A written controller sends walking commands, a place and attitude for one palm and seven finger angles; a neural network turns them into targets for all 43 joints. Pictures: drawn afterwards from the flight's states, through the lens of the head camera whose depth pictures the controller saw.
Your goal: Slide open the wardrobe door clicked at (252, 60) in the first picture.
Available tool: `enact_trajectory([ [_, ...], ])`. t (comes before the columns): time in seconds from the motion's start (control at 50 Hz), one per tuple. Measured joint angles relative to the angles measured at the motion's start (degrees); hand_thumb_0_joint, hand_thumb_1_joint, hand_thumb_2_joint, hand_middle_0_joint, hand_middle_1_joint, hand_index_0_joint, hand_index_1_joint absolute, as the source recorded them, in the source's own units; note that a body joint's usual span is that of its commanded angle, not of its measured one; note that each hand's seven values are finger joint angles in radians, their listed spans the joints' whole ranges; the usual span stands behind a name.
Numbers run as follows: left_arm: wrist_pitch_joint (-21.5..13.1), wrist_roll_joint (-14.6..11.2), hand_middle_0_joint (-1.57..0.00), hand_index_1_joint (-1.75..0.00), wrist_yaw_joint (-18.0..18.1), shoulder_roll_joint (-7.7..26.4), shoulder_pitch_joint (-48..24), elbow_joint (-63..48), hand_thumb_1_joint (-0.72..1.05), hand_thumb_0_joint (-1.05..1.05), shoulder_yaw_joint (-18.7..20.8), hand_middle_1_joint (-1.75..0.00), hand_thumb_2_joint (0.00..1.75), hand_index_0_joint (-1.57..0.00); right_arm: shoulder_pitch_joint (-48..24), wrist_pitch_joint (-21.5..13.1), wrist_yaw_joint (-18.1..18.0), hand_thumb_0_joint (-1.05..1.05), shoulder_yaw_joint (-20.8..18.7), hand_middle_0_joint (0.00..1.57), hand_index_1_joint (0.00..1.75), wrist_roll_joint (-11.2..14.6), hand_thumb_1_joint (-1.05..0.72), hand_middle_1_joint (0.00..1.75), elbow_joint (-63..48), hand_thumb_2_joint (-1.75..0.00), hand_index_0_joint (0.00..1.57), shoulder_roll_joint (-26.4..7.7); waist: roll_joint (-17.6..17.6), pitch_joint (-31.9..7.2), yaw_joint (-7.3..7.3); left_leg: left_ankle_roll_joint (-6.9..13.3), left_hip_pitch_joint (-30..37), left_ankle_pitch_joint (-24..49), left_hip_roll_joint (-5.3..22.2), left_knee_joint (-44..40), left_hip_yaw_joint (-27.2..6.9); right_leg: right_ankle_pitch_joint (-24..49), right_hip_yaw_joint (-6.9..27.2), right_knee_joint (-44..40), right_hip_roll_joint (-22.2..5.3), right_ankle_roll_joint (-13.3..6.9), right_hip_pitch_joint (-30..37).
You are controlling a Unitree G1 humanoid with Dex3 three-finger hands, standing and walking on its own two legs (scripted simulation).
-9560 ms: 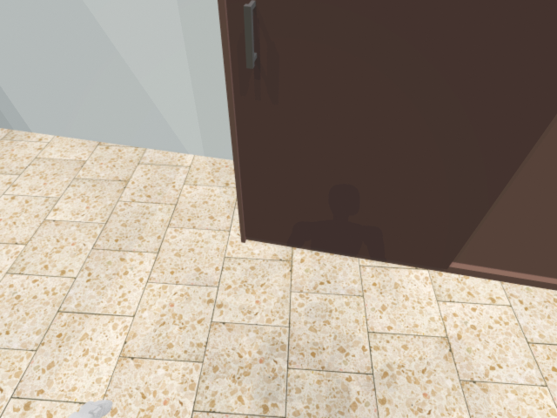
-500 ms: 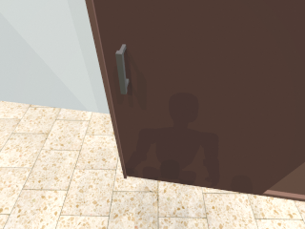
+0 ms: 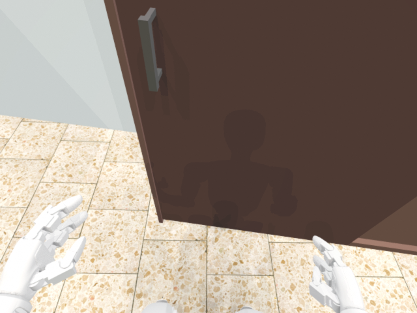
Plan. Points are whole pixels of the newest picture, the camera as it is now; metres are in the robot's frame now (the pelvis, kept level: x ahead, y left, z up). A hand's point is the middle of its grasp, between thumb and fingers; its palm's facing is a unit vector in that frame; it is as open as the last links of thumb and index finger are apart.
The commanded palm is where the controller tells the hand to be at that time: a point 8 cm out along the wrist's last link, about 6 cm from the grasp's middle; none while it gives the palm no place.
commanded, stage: raise the hand with hooked fingers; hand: left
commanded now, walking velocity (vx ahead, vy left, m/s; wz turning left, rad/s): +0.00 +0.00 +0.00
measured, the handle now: (152, 51) +0.55 +0.16 +0.20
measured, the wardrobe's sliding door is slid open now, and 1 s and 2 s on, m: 0.00 0.00 0.00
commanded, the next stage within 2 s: move the hooked fingers beside the handle in 1.74 s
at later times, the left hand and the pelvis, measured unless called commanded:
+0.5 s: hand (21, 233) +0.21 +0.29 +0.11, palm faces +0.06 -1.00 -0.07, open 11.2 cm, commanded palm +0.18 +0.33 +0.12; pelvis -0.01 +0.02 +0.01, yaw +1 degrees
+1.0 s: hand out of the picture +0.25 +0.30 +0.18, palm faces +0.06 -0.99 -0.08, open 13.8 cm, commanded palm +0.22 +0.34 +0.19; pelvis +0.01 +0.02 +0.04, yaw +2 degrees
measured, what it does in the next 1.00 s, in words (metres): stands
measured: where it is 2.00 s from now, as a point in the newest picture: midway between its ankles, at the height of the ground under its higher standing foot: outside the picture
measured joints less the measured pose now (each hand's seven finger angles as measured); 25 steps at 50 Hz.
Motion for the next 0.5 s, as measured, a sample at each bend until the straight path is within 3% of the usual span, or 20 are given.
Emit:
enact_trajectory([
  [0.04, 1.1, -2.4, -0.22, -0.48, -3.8, 0.5, 2.0, -1.0, 0.63, 0.01, 1.5, -0.48, 0.78, -0.22, 0.4, -0.6, -0.5, 0.01, -0.3, 0.2, 0.3, 0.3, -0.9, 0.3, -1.4, -0.9, 0.21, -0.7, -0.1, -0.2, 1.04, -0.3, -2.8, -2.1, 0.3, 3.9, -0.6, -1.7, -0.4, 3.4, 0.1, -0.1, -2.4],
  [0.08, 2.3, -4.6, -0.22, -0.51, -5.1, 0.2, 3.2, -3.2, 0.59, 0.01, 3.0, -0.51, 0.76, -0.23, 1.1, -1.2, -1.5, 0.01, -0.4, 0.2, 0.3, 0.4, -0.9, 0.3, -1.8, -0.9, 0.2, -1.5, 0.3, -0.3, 2.25, -0.4, -4.6, -3.4, 0.7, 6.8, -1.6, -2.9, -1.3, 5.3, 0.3, -0.1, -3.3],
  [0.12, 2.9, -6.2, -0.23, -0.54, -4.5, -0.4, 3.3, -6.2, 0.54, 0.01, 4.3, -0.54, 0.74, -0.23, 1.4, -1.7, -2.4, 0.01, -0.2, 0.2, 0.3, 0.6, -0.9, 0.3, -0.9, -0.9, 0.2, -2.0, 0.9, 0.1, 3.25, -0.4, -5.2, -4.3, 0.9, 8.7, -2.9, -3.5, -2.4, 6.0, 0.5, -0.2, -2.9],
  [0.18, 4.1, -6.3, -0.23, -0.58, -2.7, -1.1, 1.6, -10.4, 0.47, 0.01, 4.2, -0.58, 0.71, -0.23, 1.3, -2.2, -3.8, 0.01, 0.6, 0.2, 0.3, 0.8, -0.9, 0.3, 1.0, -0.9, 0.2, -2.3, 2.0, 1.1, 3.96, -0.4, -5.1, -4.6, 1.0, 9.9, -4.5, -3.5, -4.0, 5.6, 0.8, -0.2, -1.5],
  [0.24, 7.7, -4.7, -0.23, -0.62, -1.8, -0.3, -1.4, -12.7, 0.4, 0.01, 2.2, -0.62, 0.68, -0.23, 0.8, -2.0, -5.1, 0.01, 1.9, 0.2, 0.3, 1.3, -0.9, 0.3, 2.1, -0.9, 0.2, -1.7, 2.9, 2.3, 3.6, -0.2, -4.0, -3.8, 0.9, 8.9, -5.1, -2.4, -4.6, 3.9, 0.9, 0.1, 0.2],
  [0.32, 14.1, -2.3, -0.24, -0.68, -1.0, 2.6, -3.4, -14.5, 0.31, 0.01, 0.3, -0.68, 0.64, -0.24, 0.8, -1.2, -6.0, 0.01, 3.5, 0.2, 0.3, 1.5, -0.9, 0.3, 1.8, -0.9, 0.21, 0.1, 3.0, 3.0, 2.0, 0.2, -1.3, -1.8, 0.9, 4.9, -4.1, 0.0, -3.8, 0.0, 1.0, 0.4, 2.3],
  [0.4, 17.6, -3.4, -0.25, -0.74, 0.6, 4.7, -2.5, -16.1, 0.21, 0.01, 2.0, -0.74, 0.6, -0.25, 2.4, -0.6, -6.0, 0.01, 4.3, 0.2, 0.3, 1.6, -0.9, 0.3, 0.8, -0.9, 0.21, 1.4, 2.8, 2.8, 0.68, 0.6, 2.2, 0.0, 0.8, 0.3, -2.6, 2.1, -2.4, -4.2, 1.1, 0.9, 5.1],
  [0.5, 18.4, -5.9, -0.26, -0.82, 3.0, 4.4, -2.4, -15.9, 0.1, 0.01, 4.8, -0.82, 0.55, -0.26, 4.8, -0.5, -5.9, 0.01, 4.2, 0.2, 0.3, 2.0, -0.9, 0.3, 1.0, -0.9, 0.21, 0.3, 3.1, 2.4, 0.95, 1.0, 5.7, 1.1, 0.4, -3.1, -2.0, 3.5, -2.0, -7.9, 1.0, 1.4, 8.6],
])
